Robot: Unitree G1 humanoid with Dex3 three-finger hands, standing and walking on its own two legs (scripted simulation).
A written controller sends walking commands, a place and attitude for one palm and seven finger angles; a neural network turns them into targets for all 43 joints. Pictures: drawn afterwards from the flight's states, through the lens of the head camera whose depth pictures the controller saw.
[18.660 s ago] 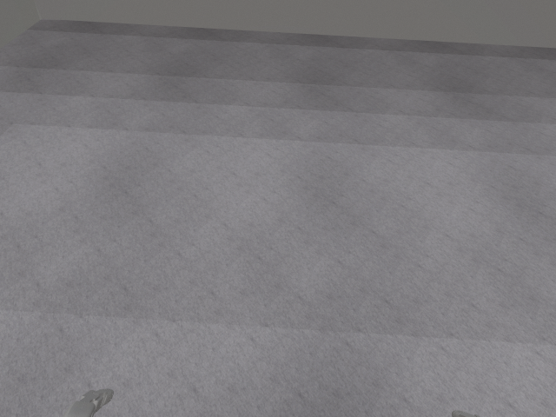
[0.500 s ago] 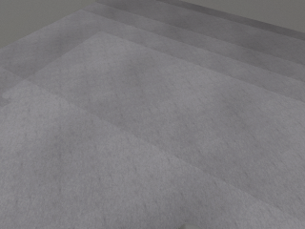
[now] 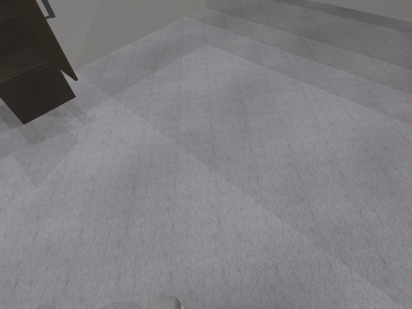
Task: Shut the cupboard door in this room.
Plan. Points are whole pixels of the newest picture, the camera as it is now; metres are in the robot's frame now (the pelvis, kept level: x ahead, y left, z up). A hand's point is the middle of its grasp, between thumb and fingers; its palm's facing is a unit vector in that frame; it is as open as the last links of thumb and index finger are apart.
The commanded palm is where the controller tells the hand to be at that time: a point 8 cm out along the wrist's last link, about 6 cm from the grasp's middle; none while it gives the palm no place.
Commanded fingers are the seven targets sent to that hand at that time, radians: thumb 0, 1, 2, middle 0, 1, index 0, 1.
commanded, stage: turn or walk to find it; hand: left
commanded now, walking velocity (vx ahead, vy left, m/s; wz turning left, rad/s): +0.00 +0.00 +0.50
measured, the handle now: (43, 6) +1.52 +0.95 +0.00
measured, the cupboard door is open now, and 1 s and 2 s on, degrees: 90 90 90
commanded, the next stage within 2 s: none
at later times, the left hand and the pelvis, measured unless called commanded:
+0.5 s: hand out of the picture +0.00 +0.28 -0.17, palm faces +0.25 -0.94 -0.21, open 7.4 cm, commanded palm none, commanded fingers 0.00 0.90 0.90 -0.20 -0.30 -0.20 -0.30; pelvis -0.01 +0.06 +0.00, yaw +14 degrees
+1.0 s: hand out of the picture +0.06 +0.20 -0.15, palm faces +0.49 -0.83 -0.26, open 7.3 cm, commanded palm none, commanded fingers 0.00 0.90 0.90 -0.20 -0.30 -0.20 -0.30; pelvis +0.13 +0.02 +0.01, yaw +29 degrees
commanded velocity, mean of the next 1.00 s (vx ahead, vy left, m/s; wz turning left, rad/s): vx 0.26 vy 0.00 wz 0.46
